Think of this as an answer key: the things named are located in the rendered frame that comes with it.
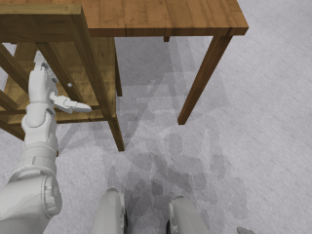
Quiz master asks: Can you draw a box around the table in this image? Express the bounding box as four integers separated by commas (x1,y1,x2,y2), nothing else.
0,0,250,126

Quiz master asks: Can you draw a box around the left robot thigh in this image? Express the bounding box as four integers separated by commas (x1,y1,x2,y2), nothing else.
91,190,126,234

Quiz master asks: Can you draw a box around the robot left forearm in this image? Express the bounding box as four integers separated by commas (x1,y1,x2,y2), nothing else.
0,102,59,195

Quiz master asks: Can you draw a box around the robot left upper arm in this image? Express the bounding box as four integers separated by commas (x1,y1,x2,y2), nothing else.
0,175,62,234

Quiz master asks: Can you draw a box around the chair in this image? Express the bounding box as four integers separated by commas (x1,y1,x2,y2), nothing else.
0,3,125,157

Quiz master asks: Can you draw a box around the robot left hand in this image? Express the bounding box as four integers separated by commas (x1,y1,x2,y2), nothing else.
28,51,92,114

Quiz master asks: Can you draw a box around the robot right shin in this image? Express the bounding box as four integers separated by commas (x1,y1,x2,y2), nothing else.
170,195,183,234

